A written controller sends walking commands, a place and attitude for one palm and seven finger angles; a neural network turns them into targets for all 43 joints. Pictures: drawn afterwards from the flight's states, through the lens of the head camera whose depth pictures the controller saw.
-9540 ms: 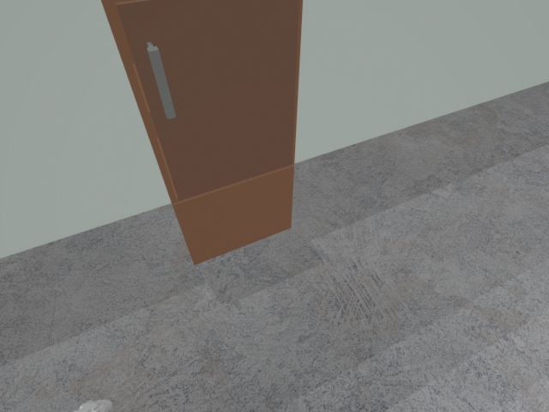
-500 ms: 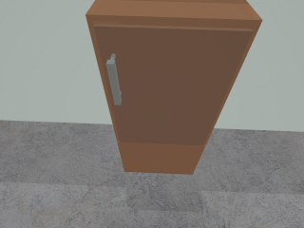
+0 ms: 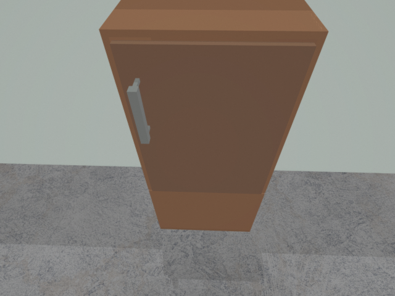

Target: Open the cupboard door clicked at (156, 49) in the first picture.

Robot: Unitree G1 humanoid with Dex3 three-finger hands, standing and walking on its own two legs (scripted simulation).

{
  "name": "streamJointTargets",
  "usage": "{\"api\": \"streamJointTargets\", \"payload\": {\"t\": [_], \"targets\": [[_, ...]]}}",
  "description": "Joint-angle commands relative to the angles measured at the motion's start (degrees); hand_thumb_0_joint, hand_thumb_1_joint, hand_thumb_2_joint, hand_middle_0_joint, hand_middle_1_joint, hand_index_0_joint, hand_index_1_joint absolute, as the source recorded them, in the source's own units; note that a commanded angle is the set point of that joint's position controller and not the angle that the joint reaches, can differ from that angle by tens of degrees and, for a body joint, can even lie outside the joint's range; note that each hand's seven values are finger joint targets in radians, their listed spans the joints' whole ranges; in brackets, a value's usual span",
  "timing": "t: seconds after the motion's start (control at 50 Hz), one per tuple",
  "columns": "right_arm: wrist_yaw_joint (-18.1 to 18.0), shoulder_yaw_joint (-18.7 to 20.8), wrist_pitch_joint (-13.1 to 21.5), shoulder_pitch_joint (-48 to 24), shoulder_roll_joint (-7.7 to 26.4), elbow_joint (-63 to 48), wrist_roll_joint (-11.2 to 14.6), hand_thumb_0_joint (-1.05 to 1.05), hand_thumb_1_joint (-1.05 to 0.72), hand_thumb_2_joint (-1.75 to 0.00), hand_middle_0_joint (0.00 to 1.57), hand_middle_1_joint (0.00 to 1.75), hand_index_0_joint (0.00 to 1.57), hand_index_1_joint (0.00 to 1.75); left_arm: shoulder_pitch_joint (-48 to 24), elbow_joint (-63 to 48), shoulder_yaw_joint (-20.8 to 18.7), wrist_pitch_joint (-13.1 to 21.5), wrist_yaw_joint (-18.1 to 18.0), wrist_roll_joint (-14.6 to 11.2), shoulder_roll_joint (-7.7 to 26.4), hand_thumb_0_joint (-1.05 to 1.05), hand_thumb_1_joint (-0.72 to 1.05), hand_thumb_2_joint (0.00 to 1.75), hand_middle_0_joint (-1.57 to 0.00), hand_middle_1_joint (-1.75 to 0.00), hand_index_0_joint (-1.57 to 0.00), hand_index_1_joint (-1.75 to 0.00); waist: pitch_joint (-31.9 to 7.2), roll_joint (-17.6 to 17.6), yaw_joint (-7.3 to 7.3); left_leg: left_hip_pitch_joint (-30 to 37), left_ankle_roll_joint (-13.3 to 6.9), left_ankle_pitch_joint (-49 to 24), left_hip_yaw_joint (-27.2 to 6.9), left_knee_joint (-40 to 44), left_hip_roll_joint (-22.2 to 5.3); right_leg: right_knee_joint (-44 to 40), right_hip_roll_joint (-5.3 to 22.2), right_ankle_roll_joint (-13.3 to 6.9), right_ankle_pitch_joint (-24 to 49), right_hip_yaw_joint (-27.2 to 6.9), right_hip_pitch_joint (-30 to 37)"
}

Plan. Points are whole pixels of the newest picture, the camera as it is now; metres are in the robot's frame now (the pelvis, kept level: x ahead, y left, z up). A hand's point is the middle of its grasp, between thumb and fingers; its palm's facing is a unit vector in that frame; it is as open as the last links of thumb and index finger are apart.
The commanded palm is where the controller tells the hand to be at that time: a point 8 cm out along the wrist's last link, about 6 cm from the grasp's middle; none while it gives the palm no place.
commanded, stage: raise the hand with hooked fingers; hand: left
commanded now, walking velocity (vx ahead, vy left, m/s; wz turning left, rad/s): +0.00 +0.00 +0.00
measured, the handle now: (141, 112) +0.52 +0.18 +0.08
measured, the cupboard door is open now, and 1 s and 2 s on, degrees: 0 0 0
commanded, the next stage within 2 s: none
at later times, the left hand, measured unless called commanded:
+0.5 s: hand (104, 289) +0.15 +0.19 -0.04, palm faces +0.13 -0.99 -0.03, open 9.0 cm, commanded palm +0.14 +0.25 -0.02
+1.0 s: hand (81, 245) +0.20 +0.23 +0.02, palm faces +0.02 -1.00 -0.05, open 12.0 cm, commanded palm +0.17 +0.29 +0.04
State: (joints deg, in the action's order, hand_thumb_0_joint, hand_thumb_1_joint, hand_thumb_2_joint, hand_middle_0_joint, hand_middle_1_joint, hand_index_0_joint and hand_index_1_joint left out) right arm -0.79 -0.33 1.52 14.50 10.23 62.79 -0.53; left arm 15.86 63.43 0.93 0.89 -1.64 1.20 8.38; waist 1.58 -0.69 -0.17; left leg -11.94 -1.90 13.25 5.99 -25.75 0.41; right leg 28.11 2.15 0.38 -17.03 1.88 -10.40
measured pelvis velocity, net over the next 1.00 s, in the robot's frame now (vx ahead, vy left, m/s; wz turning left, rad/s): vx -0.02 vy -0.01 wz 0.04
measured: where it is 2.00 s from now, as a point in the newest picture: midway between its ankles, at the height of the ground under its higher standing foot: outside the picture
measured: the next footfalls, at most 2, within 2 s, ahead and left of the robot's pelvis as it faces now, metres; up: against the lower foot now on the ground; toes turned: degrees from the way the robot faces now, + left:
none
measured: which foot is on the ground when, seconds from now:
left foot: down 0.00-1.00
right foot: down 0.00-1.00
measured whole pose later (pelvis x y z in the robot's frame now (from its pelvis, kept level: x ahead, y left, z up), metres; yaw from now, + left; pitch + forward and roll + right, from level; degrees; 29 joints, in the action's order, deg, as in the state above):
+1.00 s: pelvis -0.02 -0.01 -0.04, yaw +2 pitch +8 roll -2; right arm -4.3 -0.2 14.3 17.3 16.3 34.0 2.8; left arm 14.9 6.7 -18.0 17.3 23.1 -20.4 18.3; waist -4.4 -1.5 -0.9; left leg -36.6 -1.4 22.0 2.1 -50.7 -2.0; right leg 48.7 0.8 -0.6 -24.7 5.0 -31.7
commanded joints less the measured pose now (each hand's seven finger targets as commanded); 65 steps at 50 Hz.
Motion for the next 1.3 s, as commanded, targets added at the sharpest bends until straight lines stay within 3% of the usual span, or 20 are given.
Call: {"api": "streamJointTargets", "payload": {"t": [0.0,0.02,0.04,0.06,0.08,0.1,0.12,0.18,0.22,0.24,0.28,0.32,0.4,0.44,0.48,0.56,0.66,0.74,0.92,1.28], "targets": [[-2.8,2.8,8.5,0.5,15.5,-24.9,3.1,0.00,-0.90,-0.90,0.20,0.30,0.20,0.30,-35.1,-88.2,-9.3,13.4,-2.3,-11.0,20.3,0.00,0.88,0.89,-0.20,-0.32,-0.20,-0.32,-26.2,-1.7,-5.49,12.6,-0.2,-15.7,-6.1,0.0,-0.6,0.2,0.2,-2.1,22.4,-1.1,0.7],[-4.9,1.3,13.6,-4.4,10.8,-22.3,2.7,0.00,-0.90,-0.90,0.20,0.30,0.20,0.30,-9.2,-75.4,-8.5,11.5,-4.3,-7.0,16.5,0.00,0.85,0.88,-0.20,-0.33,-0.20,-0.33,-25.9,-12.8,1.08,17.0,-0.1,-21.7,-5.5,0.4,-3.1,3.0,-1.5,-3.0,12.3,-0.1,-1.9],[-4.4,2.1,15.0,-4.0,8.3,-21.5,3.3,0.00,-0.90,-0.90,0.20,0.30,0.20,0.30,6.3,-64.9,-2.0,4.1,-6.0,-8.4,4.8,0.00,0.83,0.87,-0.21,-0.34,-0.21,-0.34,-16.2,-13.5,-0.48,8.6,1.9,-17.7,-6.6,1.0,-3.2,3.6,-1.2,-1.9,4.0,2.6,-6.2],[-4.3,2.1,15.3,-2.6,8.8,-21.1,3.8,0.00,-0.90,-0.90,0.20,0.30,0.20,0.30,3.8,-65.5,-1.4,4.0,-5.1,-10.4,1.2,0.00,0.81,0.86,-0.21,-0.36,-0.21,-0.36,-7.0,-6.8,-1.94,3.3,1.5,-10.7,-7.0,0.3,-2.8,2.4,-1.5,-1.6,4.6,3.7,-8.9],[-4.2,2.9,16.1,-4.3,10.8,-24.2,3.4,0.00,-0.90,-0.90,0.20,0.30,0.20,0.30,0.0,-67.0,-3.1,6.8,-4.1,-10.9,3.6,0.00,0.78,0.85,-0.21,-0.37,-0.21,-0.37,-1.6,-3.7,-3.47,-1.2,1.0,-4.3,-7.7,-2.3,-2.0,1.0,-1.7,-1.2,3.4,4.0,-12.7],[-4.0,3.8,16.2,-3.6,11.9,-24.9,2.2,0.00,-0.90,-0.90,0.20,0.30,0.20,0.30,1.1,-64.4,-6.9,9.9,-2.8,-11.0,6.3,0.00,0.76,0.84,-0.21,-0.39,-0.21,-0.39,-1.9,2.0,-4.11,-4.9,0.9,-1.1,-7.7,-5.1,-1.3,1.7,-1.9,-1.0,1.0,4.3,-16.3],[-3.7,4.2,16.3,-3.9,11.4,-26.2,1.4,0.00,-0.90,-0.90,0.20,0.30,0.20,0.30,6.8,-58.8,-7.7,13.4,-0.4,-11.6,4.1,0.00,0.74,0.83,-0.21,-0.40,-0.21,-0.40,-1.5,7.4,-2.56,-9.6,1.3,0.3,-7.5,-7.9,-0.9,4.1,-2.3,-1.0,-1.6,5.2,-19.5],[-1.1,5.5,16.1,-7.0,10.5,-31.0,1.0,0.00,-0.90,-0.90,0.20,0.30,0.20,0.30,20.9,-50.5,-9.9,25.3,10.5,-14.6,1.4,0.00,0.67,0.80,-0.22,-0.45,-0.22,-0.45,-5.1,12.5,2.92,-20.1,2.4,0.2,-5.5,-16.7,0.2,12.9,-2.5,-1.7,-1.6,3.9,-24.0],[0.0,6.4,16.3,-8.1,11.1,-33.8,1.4,0.00,-0.90,-0.90,0.20,0.30,0.20,0.30,18.9,-50.7,-13.5,33.1,18.6,-16.3,5.6,0.00,0.62,0.78,-0.22,-0.48,-0.22,-0.48,-9.3,11.7,3.10,-25.8,2.5,0.5,-4.9,-22.5,0.8,17.4,-1.6,-1.8,1.2,1.0,-24.3],[0.5,6.7,16.2,-7.6,11.5,-35.2,1.8,0.00,-0.90,-0.90,0.20,0.30,0.20,0.30,18.8,-49.6,-16.4,35.2,22.8,-16.8,9.3,0.00,0.60,0.77,-0.22,-0.50,-0.22,-0.50,-10.3,7.1,3.56,-27.0,2.6,-0.5,-4.9,-24.8,1.0,19.2,-0.7,-2.0,4.7,-1.6,-23.4],[0.1,6.5,15.5,-9.0,11.6,-39.7,2.5,0.00,-0.90,-0.90,0.20,0.30,0.20,0.30,16.4,-56.9,-19.4,33.7,26.0,-19.3,12.2,0.00,0.55,0.75,-0.22,-0.53,-0.22,-0.53,-17.5,2.5,4.40,-26.9,1.6,-1.0,-3.2,-26.5,1.6,19.6,-0.2,-1.5,5.2,-3.9,-20.6],[-1.0,6.1,14.6,-9.3,11.1,-42.4,3.1,0.00,-0.90,-0.90,0.20,0.30,0.20,0.30,11.2,-63.4,-21.5,30.5,25.8,-22.1,13.5,0.00,0.50,0.73,-0.23,-0.55,-0.23,-0.55,-17.6,1.3,3.74,-27.9,1.3,2.9,-3.2,-27.3,1.6,17.5,-0.4,-1.0,-3.9,-5.5,-22.1],[-2.5,5.2,13.7,-3.9,9.6,-40.5,2.2,0.00,-0.90,-0.90,0.20,0.30,0.20,0.30,2.2,-77.4,-20.3,31.1,22.2,-21.2,13.8,0.00,0.41,0.69,-0.24,-0.62,-0.24,-0.62,-20.7,-3.7,-0.41,-23.7,0.4,-2.8,-5.4,-29.9,-0.4,18.9,-0.7,0.5,9.8,-6.5,-22.6],[-3.2,4.4,13.9,-3.0,10.2,-39.1,1.7,0.00,-0.90,-0.90,0.20,0.30,0.20,0.30,-3.7,-79.0,-17.9,32.0,22.5,-20.5,14.2,0.00,0.36,0.67,-0.24,-0.64,-0.24,-0.64,-17.7,-1.7,-2.97,-24.4,0.0,-3.0,-6.7,-31.1,-1.1,20.1,-1.8,0.2,9.9,-5.1,-25.6],[-3.8,4.1,14.4,-3.0,10.6,-37.3,2.0,0.00,-0.90,-0.90,0.20,0.30,0.20,0.30,-3.9,-74.9,-17.7,31.5,24.2,-20.3,14.4,0.00,0.32,0.65,-0.24,-0.68,-0.24,-0.68,-16.6,-3.2,-3.57,-25.0,0.0,-1.5,-7.0,-31.3,-1.4,19.3,-1.8,0.0,7.4,-5.1,-27.1],[-4.4,3.3,14.9,-3.7,11.8,-37.3,2.9,0.00,-0.90,-0.90,0.20,0.30,0.20,0.30,-3.8,-69.2,-21.1,25.8,28.7,-22.4,18.3,0.00,0.22,0.61,-0.25,-0.74,-0.25,-0.74,-19.1,-2.0,-1.78,-24.9,-0.2,-1.0,-7.2,-29.4,-1.1,16.3,-1.4,0.4,4.4,-6.4,-22.9],[-4.3,2.7,14.8,-4.8,11.1,-38.8,3.1,0.00,-0.90,-0.90,0.20,0.30,0.20,0.30,-0.4,-67.3,-25.4,19.5,27.8,-24.7,19.6,0.00,0.11,0.56,-0.26,-0.81,-0.26,-0.81,-20.9,0.4,1.54,-22.5,0.1,-3.0,-7.5,-24.4,-0.8,14.3,-1.1,0.6,5.8,-4.7,-17.1],[-3.9,2.8,15.2,-4.8,11.2,-38.7,2.8,0.00,-0.90,-0.90,0.20,0.30,0.20,0.30,-0.9,-65.4,-26.0,19.6,25.3,-24.7,19.3,0.00,0.01,0.52,-0.26,-0.87,-0.26,-0.87,-16.2,3.3,1.71,-21.8,0.4,-1.4,-7.6,-21.7,-0.9,13.1,-2.1,0.1,2.0,-2.7,-19.2],[-4.1,2.5,16.9,-2.4,12.5,-38.5,3.4,0.00,-0.90,-0.90,0.20,0.30,0.20,0.30,-7.4,-70.1,-24.2,21.1,24.3,-23.2,20.7,0.00,-0.20,0.43,-0.28,-1.00,-0.28,-1.00,-16.7,-4.1,0.63,-13.9,0.2,0.7,-7.6,-16.2,-1.0,12.0,-3.0,-1.2,-1.1,0.9,-20.2],[-5.3,0.6,15.2,-3.4,13.2,-38.0,4.0,0.00,-0.90,-0.90,0.20,0.30,0.20,0.30,-24.8,-62.6,-26.7,10.9,27.1,-22.7,25.9,0.00,-0.50,0.30,-0.30,-1.20,-0.30,-1.20,-13.4,-3.9,0.48,-5.4,0.9,-1.5,-9.9,-8.7,-1.6,7.0,-4.1,-2.0,3.3,3.0,-15.2]]}}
